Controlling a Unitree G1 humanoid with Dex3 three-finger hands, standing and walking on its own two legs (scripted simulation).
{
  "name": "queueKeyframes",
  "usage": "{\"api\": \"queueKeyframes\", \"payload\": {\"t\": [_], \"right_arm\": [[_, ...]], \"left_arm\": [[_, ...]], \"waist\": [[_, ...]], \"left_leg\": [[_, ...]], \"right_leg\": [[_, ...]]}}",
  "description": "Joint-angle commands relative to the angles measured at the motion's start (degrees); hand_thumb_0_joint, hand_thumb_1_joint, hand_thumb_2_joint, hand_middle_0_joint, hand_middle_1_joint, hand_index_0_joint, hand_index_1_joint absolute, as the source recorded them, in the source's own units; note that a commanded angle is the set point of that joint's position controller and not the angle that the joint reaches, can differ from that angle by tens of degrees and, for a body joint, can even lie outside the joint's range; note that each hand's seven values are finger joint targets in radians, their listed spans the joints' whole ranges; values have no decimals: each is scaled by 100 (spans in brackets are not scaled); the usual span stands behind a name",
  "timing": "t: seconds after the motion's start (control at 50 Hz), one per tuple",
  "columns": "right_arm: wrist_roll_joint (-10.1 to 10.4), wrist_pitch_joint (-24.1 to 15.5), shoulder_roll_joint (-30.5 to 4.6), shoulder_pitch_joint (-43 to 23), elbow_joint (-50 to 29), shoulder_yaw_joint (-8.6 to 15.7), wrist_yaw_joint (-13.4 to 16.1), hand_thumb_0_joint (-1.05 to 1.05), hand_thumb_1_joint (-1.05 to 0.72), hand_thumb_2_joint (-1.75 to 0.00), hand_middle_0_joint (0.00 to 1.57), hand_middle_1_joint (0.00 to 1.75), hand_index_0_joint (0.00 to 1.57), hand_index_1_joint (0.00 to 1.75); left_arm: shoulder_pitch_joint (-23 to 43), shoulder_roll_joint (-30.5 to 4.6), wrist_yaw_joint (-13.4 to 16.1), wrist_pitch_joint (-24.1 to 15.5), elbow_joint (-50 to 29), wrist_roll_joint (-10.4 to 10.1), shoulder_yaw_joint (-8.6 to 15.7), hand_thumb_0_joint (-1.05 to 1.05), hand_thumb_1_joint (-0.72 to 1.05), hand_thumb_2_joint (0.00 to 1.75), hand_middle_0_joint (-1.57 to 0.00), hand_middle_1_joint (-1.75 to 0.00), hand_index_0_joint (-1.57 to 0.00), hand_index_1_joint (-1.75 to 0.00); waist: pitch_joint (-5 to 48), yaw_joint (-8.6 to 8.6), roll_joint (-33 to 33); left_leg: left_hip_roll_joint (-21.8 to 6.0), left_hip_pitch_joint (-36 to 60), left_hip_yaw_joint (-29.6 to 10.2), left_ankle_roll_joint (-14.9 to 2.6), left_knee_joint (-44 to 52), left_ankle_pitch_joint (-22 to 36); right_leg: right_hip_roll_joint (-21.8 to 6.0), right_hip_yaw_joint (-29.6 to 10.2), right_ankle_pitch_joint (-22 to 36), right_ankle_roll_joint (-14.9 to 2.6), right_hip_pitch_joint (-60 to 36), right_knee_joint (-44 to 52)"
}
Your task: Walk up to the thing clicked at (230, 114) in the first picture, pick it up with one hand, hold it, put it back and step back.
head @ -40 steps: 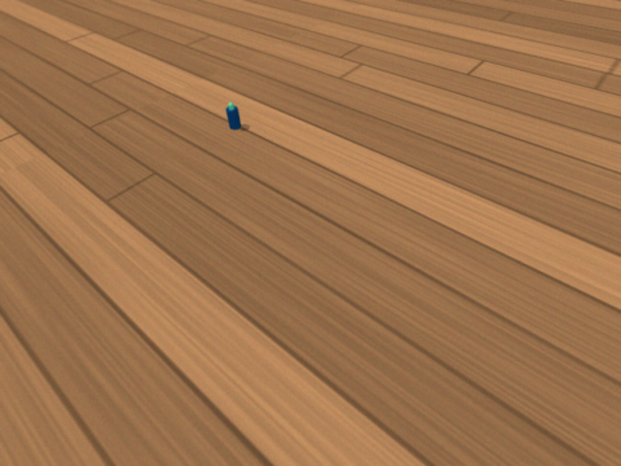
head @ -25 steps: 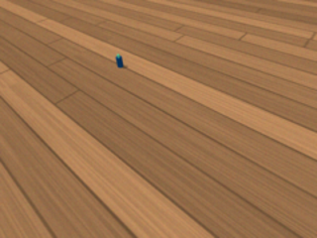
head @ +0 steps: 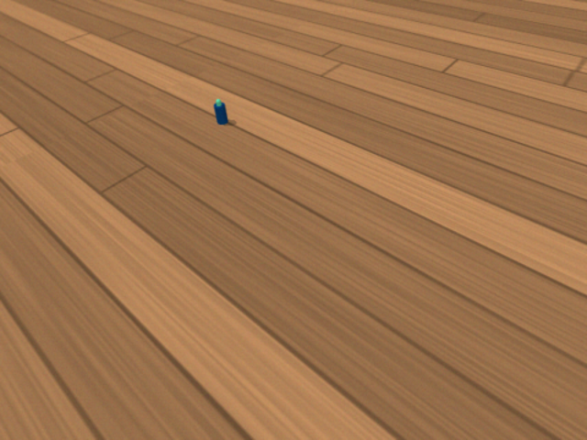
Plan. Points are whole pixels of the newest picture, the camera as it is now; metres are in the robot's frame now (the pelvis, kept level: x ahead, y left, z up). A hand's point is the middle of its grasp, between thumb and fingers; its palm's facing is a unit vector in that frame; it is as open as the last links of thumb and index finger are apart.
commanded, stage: stand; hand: left
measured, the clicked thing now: (220, 110) +2.09 +0.58 -0.70
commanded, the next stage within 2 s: walk up in 0.32 s
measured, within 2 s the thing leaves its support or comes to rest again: neither
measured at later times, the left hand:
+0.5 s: hand out of the picture +0.06 +0.30 -0.14, palm faces +0.07 -0.93 -0.36, open 7.3 cm
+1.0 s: hand (81, 347) +0.32 +0.44 -0.16, palm faces +0.04 -0.96 -0.27, open 7.4 cm
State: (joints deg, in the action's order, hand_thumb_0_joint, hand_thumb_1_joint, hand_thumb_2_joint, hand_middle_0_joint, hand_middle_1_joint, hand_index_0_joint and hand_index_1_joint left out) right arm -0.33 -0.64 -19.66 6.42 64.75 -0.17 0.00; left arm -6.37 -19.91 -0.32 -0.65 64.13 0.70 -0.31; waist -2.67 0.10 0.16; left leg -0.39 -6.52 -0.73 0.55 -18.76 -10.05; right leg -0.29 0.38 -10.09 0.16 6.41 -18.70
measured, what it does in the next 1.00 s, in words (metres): walks ahead: left foot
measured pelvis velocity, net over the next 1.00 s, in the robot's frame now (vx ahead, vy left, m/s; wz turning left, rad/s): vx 0.24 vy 0.16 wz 0.12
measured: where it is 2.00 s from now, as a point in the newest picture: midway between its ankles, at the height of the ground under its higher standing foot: (253, 271)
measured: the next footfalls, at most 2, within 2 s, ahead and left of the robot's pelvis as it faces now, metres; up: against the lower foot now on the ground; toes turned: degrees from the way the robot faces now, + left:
left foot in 0.68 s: +0.20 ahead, +0.24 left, +0.00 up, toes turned +12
right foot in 1.20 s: +0.60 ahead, +0.09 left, +0.00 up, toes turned +3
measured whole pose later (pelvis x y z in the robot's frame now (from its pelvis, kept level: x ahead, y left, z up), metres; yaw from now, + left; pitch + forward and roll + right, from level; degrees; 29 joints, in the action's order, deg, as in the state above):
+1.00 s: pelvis +0.24 +0.16 +0.00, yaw +7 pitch -2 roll +0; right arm 0.1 -5.5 -21.1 21.1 57.8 3.5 -3.3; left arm -9.7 -26.1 -6.8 -1.4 55.7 0.7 2.9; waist -1.0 -2.0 5.0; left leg 1.7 1.4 6.0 -2.8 -17.0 -16.6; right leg -6.2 -0.9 -5.4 0.6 34.7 -51.6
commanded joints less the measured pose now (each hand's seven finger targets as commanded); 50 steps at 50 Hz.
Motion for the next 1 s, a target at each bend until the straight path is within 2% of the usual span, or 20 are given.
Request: {"api": "queueKeyframes", "payload": {"t": [0.0,0.28,0.3,0.34,0.36,0.38,0.4,0.48,0.6,0.64,0.66,0.68,0.7,0.72,0.74,0.78,0.8,0.84,0.92,0.98], "right_arm": [[-13,-118,-1191,-197,-359,211,57,0,-90,-90,20,30,20,30],[-13,-116,-1219,-175,-362,216,60,0,-90,-90,20,30,20,30],[-104,-219,-1885,28,-707,667,-164,0,-90,-90,20,30,20,30],[-198,-187,-1731,-705,-1000,629,-314,0,-90,-90,20,30,20,30],[-215,-206,-1453,-1029,-1222,578,-334,0,-90,-90,20,30,20,30],[-242,-237,-1462,-1024,-1271,601,-352,0,-90,-90,20,30,20,30],[-206,-263,-1574,-917,-1280,661,-366,0,-90,-90,20,30,20,30],[-117,-274,-1639,-451,-1202,763,-589,0,-90,-90,20,30,20,30],[-67,-183,-1557,129,-1203,841,-722,0,-90,-90,20,30,20,30],[-81,-217,-1680,712,-991,925,-643,0,-90,-90,20,30,20,30],[-106,-262,-1909,1230,-808,1034,-571,0,-90,-90,20,30,20,30],[-139,-315,-2370,2060,-565,1172,-461,0,-90,-90,20,30,20,30],[-209,-394,-2880,2377,-648,1232,-346,0,-90,-90,20,30,20,30],[32,-416,-3094,1639,-963,1209,-361,0,-90,-90,20,30,20,30],[62,-421,-2976,1106,-1118,1201,-331,0,-90,-90,20,30,20,30],[33,-542,-2360,472,-1287,959,-271,0,-90,-90,20,30,20,30],[50,-586,-2075,447,-1319,859,-262,0,-90,-90,20,30,20,30],[79,-637,-1861,628,-1270,785,-247,0,-90,-90,20,30,20,30],[66,-718,-1887,845,-1306,783,-228,0,-90,-90,20,30,20,30],[72,-727,-1867,1197,-1253,801,-219,0,-90,-90,20,30,20,30]], "left_arm": [[172,-1226,81,-129,-325,-16,225,0,90,90,-20,-30,-20,-30],[224,-1220,74,-120,-339,-17,234,0,90,90,-20,-30,-20,-30],[-244,-2062,-140,-257,-588,50,696,0,90,90,-20,-30,-20,-30],[-541,-2102,-199,-304,-544,136,798,0,90,90,-20,-30,-20,-30],[-823,-2267,-187,-354,-578,129,876,0,90,90,-20,-30,-20,-30],[-701,-2266,-161,-422,-736,135,886,0,90,90,-20,-30,-20,-30],[-466,-2292,-162,-449,-856,115,888,0,90,90,-20,-30,-20,-30],[-192,-2081,-205,-488,-1039,120,836,0,90,90,-20,-30,-20,-30],[211,-2335,-326,-432,-1241,123,836,0,90,90,-20,-30,-20,-30],[356,-2257,-349,-377,-1241,140,793,0,90,90,-20,-30,-20,-30],[237,-2052,-352,-341,-1231,184,720,0,90,90,-20,-30,-20,-30],[-91,-1583,-374,-319,-1231,187,574,0,90,90,-20,-30,-20,-30],[-106,-1132,-373,-333,-1353,89,393,0,90,90,-20,-30,-20,-30],[118,-1731,-324,-353,-1435,55,486,0,90,90,-20,-30,-20,-30],[160,-1975,-295,-382,-1367,66,477,0,90,90,-20,-30,-20,-30],[-257,-2096,-352,-392,-1015,-122,562,0,90,90,-20,-30,-20,-30],[-536,-2059,-410,-353,-910,-151,577,0,90,90,-20,-30,-20,-30],[-610,-1941,-486,-244,-886,-124,611,0,90,90,-20,-30,-20,-30],[-96,-1798,-588,-173,-1227,-26,623,0,90,90,-20,-30,-20,-30],[618,-1599,-607,-173,-1556,-7,564,0,90,90,-20,-30,-20,-30]], "waist": [[388,-13,-43],[336,-31,-19],[1076,149,-54],[41,505,225],[-119,723,1048],[-204,715,775],[-294,604,515],[120,286,689],[-70,-106,1067],[-31,-467,604],[186,-746,-204],[523,-1090,-1751],[378,-1135,-2863],[61,-873,-1869],[-277,-595,-1348],[-242,-119,-619],[-178,1,-610],[-234,44,-595],[-489,-29,-521],[-636,-235,-429]], "left_leg": [[-663,43,-515,-177,314,653],[-660,13,-523,-174,341,554],[-493,-446,-792,-620,-302,-2716],[-132,-2789,-207,-352,-1243,-2722],[-5,-3521,233,-304,-2673,-1832],[-342,-3954,-98,-201,-3117,-1450],[-628,-3914,-369,-133,-3170,-1378],[-598,-3149,-155,-52,-2740,-1228],[-465,-771,508,53,-1774,-91],[-341,199,801,2,-1503,-131],[-293,1061,624,-121,-1367,-582],[-448,2089,-176,-396,-719,-2075],[-1786,1970,-3040,-668,550,-4161],[-2501,1036,-4604,-1167,1625,-4646],[-2655,388,-4579,-1257,1724,-4550],[-1775,58,-2271,-757,1046,-2702],[-1469,-58,-1523,-569,1021,-2149],[-1248,-282,-953,-404,1255,-1654],[-1254,-7,-601,-626,1495,-1085],[-1120,385,-287,-485,1431,448]], "right_leg": [[-715,-542,555,-183,-68,295],[-715,-556,476,-189,-80,338],[-526,-438,-2517,-371,-470,-274],[-1184,-1373,-3958,-733,-812,430],[-2148,-2477,-4472,-1120,-1026,1293],[-2647,-2856,-3984,-1441,-1139,1506],[-2785,-2906,-3473,-1552,-1039,1489],[-1686,-1114,-2680,-1115,-1146,1253],[-1356,11,-2650,-936,1168,981],[-1361,181,-3038,-907,1803,258],[-1164,422,-2762,-831,2263,-980],[-502,870,-2123,-629,3023,-3274],[195,305,-2443,-406,4325,-5224],[-17,-418,-2036,-457,4036,-5431],[-356,-679,-1659,-469,3884,-5409],[-736,-821,-662,-312,3347,-4882],[-828,-624,-377,-226,3045,-4483],[-751,-432,117,-51,2738,-4127],[-724,-234,568,84,3099,-3373],[-583,56,838,26,3266,-2518]]}}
